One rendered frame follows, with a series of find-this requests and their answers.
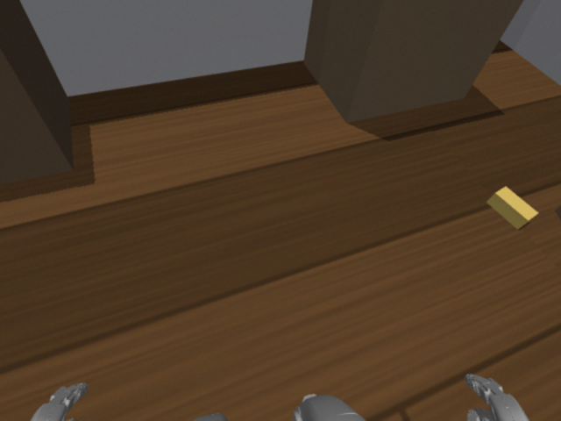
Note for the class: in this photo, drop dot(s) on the left robot hand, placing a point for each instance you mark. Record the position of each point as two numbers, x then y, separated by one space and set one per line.
60 403

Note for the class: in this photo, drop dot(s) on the right robot hand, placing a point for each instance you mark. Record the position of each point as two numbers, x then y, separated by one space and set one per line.
503 407

